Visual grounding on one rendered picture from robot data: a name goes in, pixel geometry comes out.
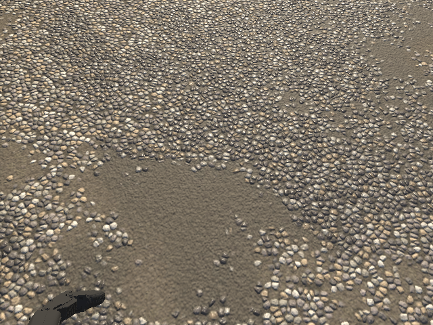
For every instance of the left robot hand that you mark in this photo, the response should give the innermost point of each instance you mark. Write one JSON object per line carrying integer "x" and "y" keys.
{"x": 65, "y": 305}

